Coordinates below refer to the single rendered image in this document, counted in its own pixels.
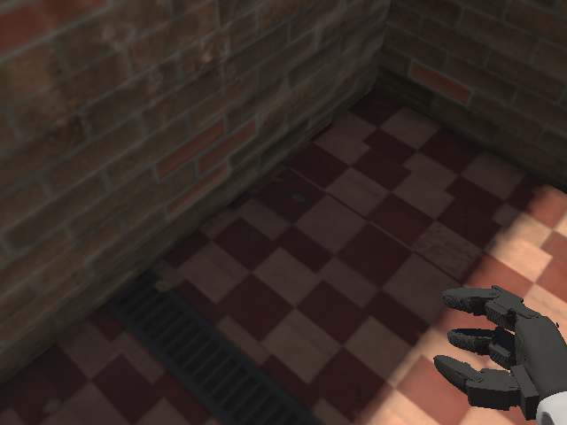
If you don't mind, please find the right robot forearm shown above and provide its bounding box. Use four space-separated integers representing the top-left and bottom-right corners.
536 391 567 425

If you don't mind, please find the robot right hand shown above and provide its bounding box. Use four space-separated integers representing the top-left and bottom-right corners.
433 285 567 421

